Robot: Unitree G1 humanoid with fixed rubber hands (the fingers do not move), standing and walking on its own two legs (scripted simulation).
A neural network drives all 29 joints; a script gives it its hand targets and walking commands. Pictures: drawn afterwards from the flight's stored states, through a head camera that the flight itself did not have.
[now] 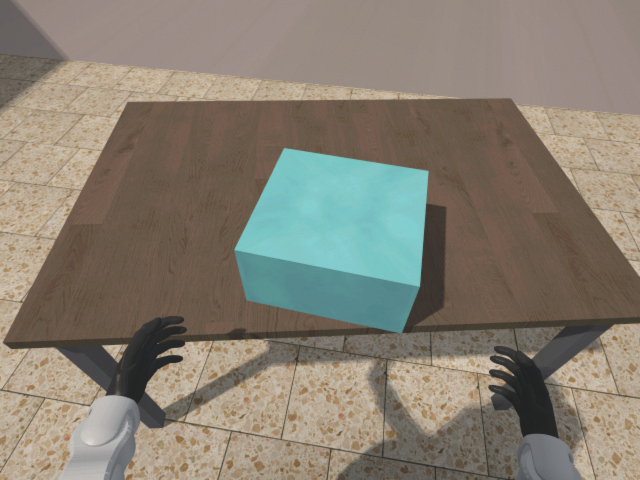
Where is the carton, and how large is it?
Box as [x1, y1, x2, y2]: [234, 148, 428, 333]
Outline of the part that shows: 284,148 234,249 246,299 401,333 419,287 428,171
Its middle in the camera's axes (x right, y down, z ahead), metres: +0.03 -0.01 +0.71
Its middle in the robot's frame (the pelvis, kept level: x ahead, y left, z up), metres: +0.52 +0.01 -0.06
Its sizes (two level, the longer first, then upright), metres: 0.282 0.267 0.145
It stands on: a table, 0.64 m high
